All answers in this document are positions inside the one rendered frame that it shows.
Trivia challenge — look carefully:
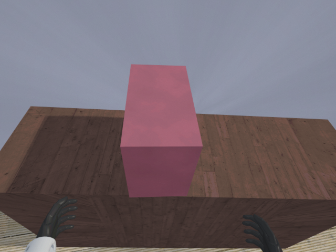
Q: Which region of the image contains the pedestal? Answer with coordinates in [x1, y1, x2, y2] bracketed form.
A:
[0, 106, 336, 249]

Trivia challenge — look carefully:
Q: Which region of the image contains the left robot forearm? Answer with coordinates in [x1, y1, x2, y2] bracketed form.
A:
[24, 237, 56, 252]

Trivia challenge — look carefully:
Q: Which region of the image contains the robot left hand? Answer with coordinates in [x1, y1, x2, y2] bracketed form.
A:
[36, 196, 78, 239]

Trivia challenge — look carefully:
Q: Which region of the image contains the robot right hand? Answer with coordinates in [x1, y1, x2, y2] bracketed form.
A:
[242, 214, 283, 252]

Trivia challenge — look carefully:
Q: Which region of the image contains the carton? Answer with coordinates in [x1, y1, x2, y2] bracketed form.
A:
[120, 64, 203, 197]

